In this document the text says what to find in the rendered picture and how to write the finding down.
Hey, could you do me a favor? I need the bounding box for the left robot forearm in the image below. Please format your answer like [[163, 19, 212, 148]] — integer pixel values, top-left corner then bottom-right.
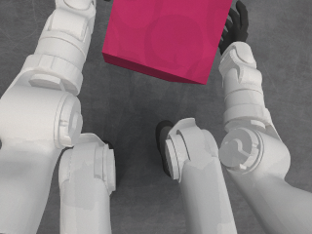
[[0, 0, 97, 103]]

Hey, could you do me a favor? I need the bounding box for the right robot hand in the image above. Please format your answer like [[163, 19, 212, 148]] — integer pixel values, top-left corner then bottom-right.
[[218, 0, 249, 55]]

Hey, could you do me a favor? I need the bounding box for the right robot forearm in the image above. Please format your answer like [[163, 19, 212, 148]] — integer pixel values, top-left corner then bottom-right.
[[218, 41, 282, 141]]

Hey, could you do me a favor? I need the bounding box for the robot right upper arm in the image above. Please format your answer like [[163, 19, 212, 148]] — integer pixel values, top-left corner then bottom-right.
[[217, 127, 312, 234]]

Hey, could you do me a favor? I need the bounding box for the robot left shin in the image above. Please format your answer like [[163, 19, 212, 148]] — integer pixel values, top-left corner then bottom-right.
[[58, 133, 112, 194]]

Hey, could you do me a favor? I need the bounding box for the robot right foot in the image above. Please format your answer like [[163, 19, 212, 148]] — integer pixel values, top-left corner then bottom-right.
[[155, 120, 174, 177]]

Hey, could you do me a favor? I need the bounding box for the robot left upper arm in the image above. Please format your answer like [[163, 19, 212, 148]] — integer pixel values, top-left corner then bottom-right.
[[0, 85, 83, 234]]

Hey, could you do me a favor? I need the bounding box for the carton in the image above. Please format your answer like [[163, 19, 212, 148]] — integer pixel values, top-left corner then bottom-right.
[[101, 0, 233, 85]]

